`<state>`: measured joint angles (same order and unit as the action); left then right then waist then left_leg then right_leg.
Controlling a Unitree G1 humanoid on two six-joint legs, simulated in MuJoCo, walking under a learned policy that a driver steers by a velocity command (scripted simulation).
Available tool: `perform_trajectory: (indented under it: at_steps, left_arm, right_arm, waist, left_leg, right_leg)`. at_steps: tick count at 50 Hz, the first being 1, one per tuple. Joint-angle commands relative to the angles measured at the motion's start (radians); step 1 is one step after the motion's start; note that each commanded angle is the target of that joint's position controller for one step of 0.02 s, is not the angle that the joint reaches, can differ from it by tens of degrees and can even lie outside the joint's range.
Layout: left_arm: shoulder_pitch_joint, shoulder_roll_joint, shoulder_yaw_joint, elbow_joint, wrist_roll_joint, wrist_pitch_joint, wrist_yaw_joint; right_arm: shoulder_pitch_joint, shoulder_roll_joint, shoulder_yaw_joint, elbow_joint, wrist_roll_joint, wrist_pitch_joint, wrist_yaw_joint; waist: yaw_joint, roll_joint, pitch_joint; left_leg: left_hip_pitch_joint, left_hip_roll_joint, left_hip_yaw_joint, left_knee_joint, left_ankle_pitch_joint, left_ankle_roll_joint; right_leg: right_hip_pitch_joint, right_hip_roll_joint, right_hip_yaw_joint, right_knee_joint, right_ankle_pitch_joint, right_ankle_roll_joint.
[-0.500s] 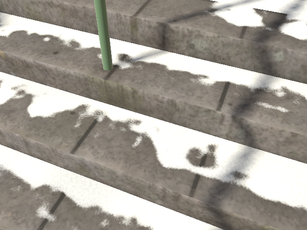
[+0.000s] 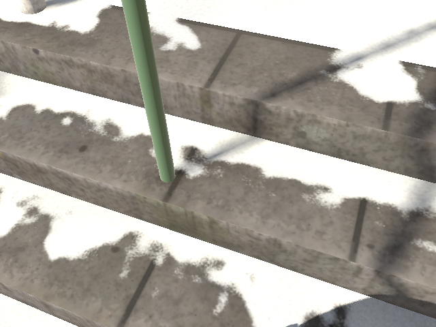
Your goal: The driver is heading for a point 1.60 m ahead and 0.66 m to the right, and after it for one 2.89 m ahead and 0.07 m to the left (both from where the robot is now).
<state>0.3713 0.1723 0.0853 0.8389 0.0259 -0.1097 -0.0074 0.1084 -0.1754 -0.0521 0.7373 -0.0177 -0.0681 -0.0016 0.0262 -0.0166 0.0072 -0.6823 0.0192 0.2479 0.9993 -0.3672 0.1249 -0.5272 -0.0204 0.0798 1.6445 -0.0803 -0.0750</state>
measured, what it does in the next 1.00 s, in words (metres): climbs, turning right: right foot 0.14 m higher, then left foot 0.14 m higher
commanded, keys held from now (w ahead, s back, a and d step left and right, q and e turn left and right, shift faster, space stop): w+e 1.00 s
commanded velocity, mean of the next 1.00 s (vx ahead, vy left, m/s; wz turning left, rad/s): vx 0.50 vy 0.00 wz -0.54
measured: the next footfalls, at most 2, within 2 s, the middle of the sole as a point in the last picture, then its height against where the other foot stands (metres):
right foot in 0.46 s outside the picture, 0.14 m higher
left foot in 0.96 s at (282, 189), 0.14 m higher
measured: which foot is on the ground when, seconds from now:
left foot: down 0.00-0.44, up 0.46-0.94, down 0.96-1.00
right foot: up 0.00-0.44, down 0.46-0.96, up 0.98-1.00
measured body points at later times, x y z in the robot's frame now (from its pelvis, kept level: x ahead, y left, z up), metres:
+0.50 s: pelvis +0.28 -0.05 +0.10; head +0.30 -0.04 +0.55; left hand +0.52 +0.09 +0.00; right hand +0.21 -0.28 -0.03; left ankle +0.12 +0.08 -0.56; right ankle +0.36 -0.11 -0.52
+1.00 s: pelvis +0.56 -0.13 +0.25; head +0.57 -0.15 +0.70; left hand +0.66 +0.11 +0.12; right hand +0.69 -0.39 +0.19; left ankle +0.68 -0.09 -0.38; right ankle +0.37 -0.12 -0.42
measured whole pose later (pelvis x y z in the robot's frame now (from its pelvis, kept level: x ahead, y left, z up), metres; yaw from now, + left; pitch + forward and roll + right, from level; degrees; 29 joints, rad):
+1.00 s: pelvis +0.56 -0.13 +0.25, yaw -33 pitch +4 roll +2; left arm 0.50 0.19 0.10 0.87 0.01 -0.08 -0.01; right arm -0.01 -0.05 0.05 0.57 -0.01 -0.04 -0.02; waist 0.05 -0.02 -0.03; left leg -0.80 0.01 0.13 1.18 -0.44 0.10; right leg -0.24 0.15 0.18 0.91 -0.16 -0.12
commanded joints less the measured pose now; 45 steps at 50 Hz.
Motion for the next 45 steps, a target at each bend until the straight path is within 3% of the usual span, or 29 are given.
perform_trajectory:
  at_steps: [1,3,5,6,10,12,14,16,17,19,20,21,22,23,24,25,26,27,28,30,33,34,35,38,40,42,43,44,45]
  left_arm:
    - [0.003,-0.085,-0.032,-0.153,0.015,0.04,0.012]
    - [-0.008,-0.109,-0.049,-0.158,-0.007,0.064,0.012]
    - [-0.069,-0.097,-0.05,-0.158,0.008,0.08,0.011]
    - [-0.121,-0.112,-0.054,-0.17,0.007,0.088,0.025]
    - [-0.32,-0.098,-0.073,-0.258,0.02,0.104,0.048]
    - [-0.441,-0.096,-0.088,-0.325,0.025,0.125,0.043]
    - [-0.507,-0.1,-0.092,-0.37,0.014,0.14,0.03]
    - [-0.569,-0.073,-0.097,-0.383,0.013,0.153,0.006]
    - [-0.546,-0.068,-0.093,-0.341,0.0,0.15,-0.002]
    - [-0.449,-0.116,-0.108,-0.298,-0.026,0.157,-0.002]
    - [-0.385,-0.1,-0.099,-0.276,-0.029,0.159,0.007]
    - [-0.253,-0.047,-0.076,-0.243,-0.016,0.158,0.011]
    - [-0.09,0.021,-0.054,-0.2,-0.002,0.139,0.014]
    - [-0.048,0.082,-0.022,-0.203,-0.008,0.119,0.009]
    - [-0.083,0.227,0.022,-0.195,-0.009,0.119,0.018]
    - [-0.127,0.267,0.053,-0.224,0.002,0.137,0.025]
    - [-0.152,0.232,0.045,-0.216,0.003,0.119,0.024]
    - [-0.099,0.184,0.034,-0.142,-0.012,0.096,0.02]
    - [-0.072,0.123,0.021,-0.081,-0.002,0.073,0.024]
    - [-0.031,0.034,-0.013,0.003,0.014,0.041,0.008]
    - [-0.018,0.058,-0.019,0.043,-0.014,-0.002,-0.014]
    - [-0.021,0.077,-0.021,0.036,-0.011,-0.013,-0.014]
    - [0.061,0.109,-0.019,0.06,0.007,-0.017,-0.014]
    - [0.171,0.131,-0.009,0.086,-0.005,0.001,0.005]
    - [0.225,0.134,-0.007,0.083,-0.021,0.015,0.032]
    - [0.229,0.16,0.012,0.055,-0.023,0.032,0.059]
    - [0.208,0.133,0.013,0.047,-0.013,0.046,0.069]
    - [0.165,0.138,0.011,0.02,-0.024,0.046,0.074]
    - [0.084,0.167,0.021,-0.033,-0.022,0.045,0.066]
  right_arm:
    - [0.099,0.067,0.013,0.097,-0.022,-0.038,-0.003]
    - [0.167,0.058,0.021,0.138,-0.019,-0.052,0.001]
    - [0.174,0.04,0.024,0.155,-0.009,-0.073,-0.001]
    - [0.242,0.006,0.02,0.184,-0.02,-0.086,0.004]
    - [0.309,-0.051,0.008,0.224,-0.017,-0.096,0.029]
    - [0.382,-0.042,0.013,0.25,-0.005,-0.091,0.013]
    - [0.426,-0.061,0.006,0.261,-0.011,-0.088,-0.029]
    - [0.443,-0.089,-0.001,0.243,0.009,-0.075,-0.054]
    - [0.443,-0.073,0.008,0.226,0.01,-0.064,-0.063]
    - [0.405,-0.109,0.002,0.198,0.025,-0.062,-0.073]
    - [0.404,-0.149,-0.004,0.184,0.033,-0.061,-0.079]
    - [0.363,-0.183,-0.008,0.16,0.035,-0.056,-0.073]
    - [0.308,-0.23,-0.019,0.122,0.062,-0.056,-0.047]
    - [0.303,-0.251,-0.03,0.088,0.058,-0.067,-0.028]
    - [0.197,-0.137,-0.011,-0.046,0.039,-0.074,0.015]
    - [0.081,-0.141,-0.025,-0.101,-0.018,-0.074,0.03]
    - [0.082,-0.055,-0.003,-0.161,-0.035,-0.077,0.031]
    - [0.047,-0.012,0.013,-0.187,-0.037,-0.077,0.014]
    - [0.031,0.046,0.031,-0.214,-0.031,-0.066,-0.005]
    - [0.078,0.082,0.057,-0.205,-0.025,-0.03,-0.028]
    - [0.029,0.081,0.072,-0.211,-0.043,0.012,-0.039]
    - [-0.023,0.07,0.072,-0.222,-0.043,0.017,-0.04]
    - [-0.105,0.115,0.092,-0.244,-0.039,0.023,-0.044]
    - [-0.306,0.181,0.137,-0.364,-0.05,0.013,-0.038]
    - [-0.356,0.134,0.13,-0.393,-0.039,0.016,-0.023]
    - [-0.395,0.112,0.123,-0.414,-0.043,0.032,-0.003]
    - [-0.301,0.154,0.124,-0.362,-0.027,0.038,-0.008]
    - [-0.217,0.136,0.117,-0.321,-0.024,0.042,-0.013]
    - [-0.13,0.096,0.097,-0.288,0.004,0.041,-0.017]
  waist:
    - [0.082,-0.011,-0.031]
    - [0.076,0.013,0.025]
    - [0.059,-0.024,0.044]
    - [0.034,0.031,0.036]
    - [0.033,0.029,0.049]
    - [0.017,0.028,0.065]
    - [0.009,0.094,0.031]
    - [-0.032,0.113,0.02]
    - [-0.064,0.084,-0.018]
    - [-0.003,0.115,-0.031]
    - [0.023,0.154,-0.087]
    - [0.074,0.188,-0.155]
    - [0.124,0.251,-0.28]
    - [0.151,0.23,-0.343]
    - [0.11,-0.157,-0.318]
    - [0.135,-0.109,-0.319]
    - [0.067,-0.034,-0.264]
    - [0.035,0.016,-0.153]
    - [-0.013,0.052,-0.063]
    - [-0.063,0.046,-0.018]
    - [-0.102,0.078,0.051]
    - [-0.095,0.091,0.047]
    - [-0.045,0.044,0.016]
    - [0.0,0.018,0.026]
    - [0.048,-0.027,0.019]
    - [0.07,-0.012,-0.065]
    - [0.029,-0.051,-0.139]
    - [-0.016,-0.025,-0.208]
    - [-0.08,-0.035,-0.272]
  left_leg:
    - [0.195,0.274,-0.49,-0.63,-0.12,0.035]
    - [0.194,0.261,-0.359,-0.668,-0.049,0.004]
    - [0.209,0.261,-0.245,-0.695,0.133,-0.013]
    - [0.279,0.287,-0.25,-0.706,0.201,0.004]
    - [0.449,0.258,-0.16,-0.765,0.118,-0.026]
    - [0.477,0.208,-0.099,-0.796,0.103,-0.068]
    - [0.576,0.228,-0.09,-0.844,0.197,-0.039]
    - [0.631,0.222,-0.029,-0.935,0.347,0.003]
    - [0.716,0.21,0.011,-0.911,0.529,0.006]
    - [0.682,0.239,0.081,-0.795,1.203,0.01]
    - [0.697,0.279,0.064,-0.7,1.609,0.022]
    - [0.751,0.31,0.052,-0.524,1.782,0.017]
    - [0.75,0.327,0.035,-0.29,1.844,0.023]
    - [0.598,0.299,0.015,-0.031,1.489,-0.009]
    - [0.079,0.053,-0.036,0.417,0.425,-0.107]
    - [-0.172,-0.059,-0.292,0.852,0.194,-0.12]
    - [-0.271,-0.014,-0.342,1.006,0.262,-0.102]
    - [-0.319,0.002,-0.329,1.046,0.289,-0.086]
    - [-0.377,0.013,-0.318,1.113,0.271,-0.072]
    - [-0.489,0.012,-0.309,1.252,0.201,-0.05]
    - [-0.476,0.067,-0.288,0.99,0.19,-0.039]
    - [-0.448,0.064,-0.242,0.926,0.211,-0.049]
    - [-0.547,0.024,-0.17,1.074,0.146,-0.055]
    - [-0.754,0.057,-0.181,1.009,0.024,-0.055]
    - [-0.745,0.061,-0.172,0.854,-0.002,-0.069]
    - [-0.479,0.057,-0.152,0.598,-0.013,-0.078]
    - [-0.349,0.036,-0.13,0.563,-0.052,-0.051]
    - [-0.171,-0.005,-0.107,0.462,-0.087,-0.017]
    - [0.079,-0.061,-0.082,0.315,-0.121,0.001]
  right_leg:
    - [-0.329,-0.036,0.012,0.325,0.001,-0.032]
    - [-0.419,-0.012,0.041,0.283,-0.012,-0.033]
    - [-0.49,0.013,0.049,0.274,0.045,-0.028]
    - [-0.601,0.05,0.007,0.488,0.009,-0.033]
    - [-0.833,0.047,-0.003,0.547,-0.129,-0.067]
    - [-0.845,0.022,-0.065,0.38,-0.158,-0.069]
    - [-0.842,-0.028,-0.089,0.286,-0.161,-0.061]
    - [-0.73,-0.068,-0.216,0.044,-0.276,-0.056]
    - [-0.665,-0.046,-0.268,-0.018,-0.32,-0.077]
    - [-0.378,0.002,-0.348,-0.26,-0.381,-0.133]
    - [-0.24,0.067,-0.385,-0.349,-0.414,-0.146]
    - [-0.136,0.11,-0.361,-0.437,-0.44,-0.161]
    - [0.065,0.155,-0.294,-0.562,-0.436,-0.182]
    - [0.258,0.146,-0.077,-0.766,-0.441,-0.192]
    - [0.465,-0.104,0.554,-1.122,-0.601,-0.31]
    - [0.505,-0.18,0.94,-1.349,-0.559,-0.349]
    - [0.435,-0.188,0.814,-1.345,-0.579,-0.316]
    - [0.338,-0.17,0.706,-1.327,-0.496,-0.273]
    - [0.236,-0.145,0.582,-1.271,-0.283,-0.261]
    - [0.192,-0.089,0.38,-1.237,-0.115,-0.217]
    - [0.046,-0.01,0.192,-1.258,-0.087,-0.128]
    - [0.007,0.008,0.182,-1.281,-0.046,-0.119]
    - [0.07,-0.01,0.226,-1.28,0.038,-0.128]
    - [0.234,-0.02,0.303,-1.344,-0.082,-0.114]
    - [0.321,-0.027,0.354,-1.403,-0.045,-0.138]
    - [0.378,-0.083,0.34,-1.53,0.241,-0.16]
    - [0.444,-0.084,0.239,-1.468,0.54,-0.156]
    - [0.458,-0.073,0.159,-1.378,0.897,-0.133]
    - [0.386,-0.056,0.129,-1.288,1.232,-0.118]
Keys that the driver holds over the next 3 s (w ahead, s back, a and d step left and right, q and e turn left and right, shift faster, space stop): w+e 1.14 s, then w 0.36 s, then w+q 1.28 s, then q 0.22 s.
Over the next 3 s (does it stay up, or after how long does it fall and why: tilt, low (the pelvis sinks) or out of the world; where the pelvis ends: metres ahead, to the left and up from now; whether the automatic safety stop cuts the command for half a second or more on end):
stays up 1.47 -0.76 0.50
